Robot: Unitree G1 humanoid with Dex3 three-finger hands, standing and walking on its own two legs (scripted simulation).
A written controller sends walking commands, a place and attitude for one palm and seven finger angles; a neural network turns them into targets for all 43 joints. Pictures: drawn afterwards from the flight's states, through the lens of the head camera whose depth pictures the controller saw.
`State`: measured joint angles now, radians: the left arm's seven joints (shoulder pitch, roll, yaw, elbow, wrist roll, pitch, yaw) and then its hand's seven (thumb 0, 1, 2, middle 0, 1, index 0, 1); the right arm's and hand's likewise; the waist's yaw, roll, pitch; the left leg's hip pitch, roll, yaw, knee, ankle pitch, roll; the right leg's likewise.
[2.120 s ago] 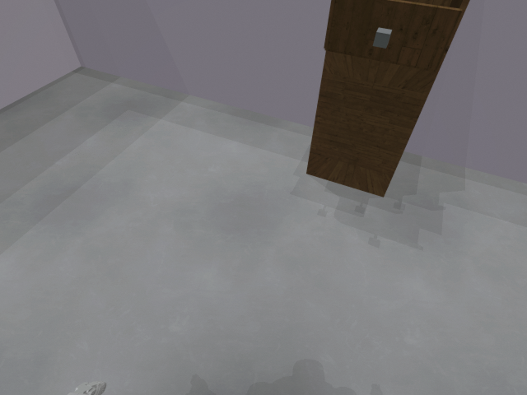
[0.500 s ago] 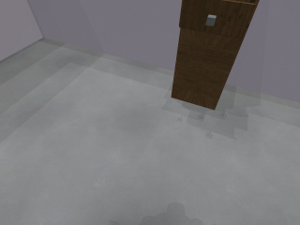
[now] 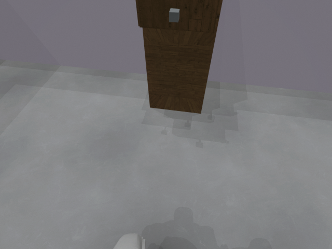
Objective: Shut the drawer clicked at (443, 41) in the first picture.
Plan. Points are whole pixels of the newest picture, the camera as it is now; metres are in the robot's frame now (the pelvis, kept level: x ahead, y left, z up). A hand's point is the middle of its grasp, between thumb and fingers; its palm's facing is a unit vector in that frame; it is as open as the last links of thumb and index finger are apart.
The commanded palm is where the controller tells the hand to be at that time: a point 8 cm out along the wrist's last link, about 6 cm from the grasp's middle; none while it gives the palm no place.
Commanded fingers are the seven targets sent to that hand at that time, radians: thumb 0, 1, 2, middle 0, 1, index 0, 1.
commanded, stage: walk to a spot facing it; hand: left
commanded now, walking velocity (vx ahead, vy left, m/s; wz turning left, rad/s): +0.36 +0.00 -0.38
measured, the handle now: (174, 13) +1.06 +0.05 +0.08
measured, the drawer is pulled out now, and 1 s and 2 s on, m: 0.16 0.16 0.16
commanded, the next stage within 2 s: none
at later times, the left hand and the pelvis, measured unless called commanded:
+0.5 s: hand (90, 193) +0.29 +0.28 -0.18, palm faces -0.17 -0.97 -0.18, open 7.4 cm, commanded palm none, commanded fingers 0.00 0.90 0.90 -0.20 -0.30 -0.20 -0.30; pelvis +0.21 +0.09 +0.00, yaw -16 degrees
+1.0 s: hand (145, 141) +0.51 +0.13 -0.17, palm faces -0.51 -0.83 -0.20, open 7.4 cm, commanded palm none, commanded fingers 0.00 0.90 0.90 -0.20 -0.30 -0.20 -0.30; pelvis +0.30 +0.05 -0.02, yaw -32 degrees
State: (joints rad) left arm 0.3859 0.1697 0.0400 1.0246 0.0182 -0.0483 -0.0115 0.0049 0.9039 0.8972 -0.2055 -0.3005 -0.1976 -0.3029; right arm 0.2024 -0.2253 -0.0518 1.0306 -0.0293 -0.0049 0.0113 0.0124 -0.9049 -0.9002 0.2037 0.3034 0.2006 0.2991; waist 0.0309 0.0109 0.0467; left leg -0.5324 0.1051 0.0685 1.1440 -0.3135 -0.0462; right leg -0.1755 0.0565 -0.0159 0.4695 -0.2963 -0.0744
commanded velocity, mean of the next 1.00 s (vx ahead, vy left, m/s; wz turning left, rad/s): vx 0.11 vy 0.00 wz -0.56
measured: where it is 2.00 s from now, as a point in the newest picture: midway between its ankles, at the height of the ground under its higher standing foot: (155, 226)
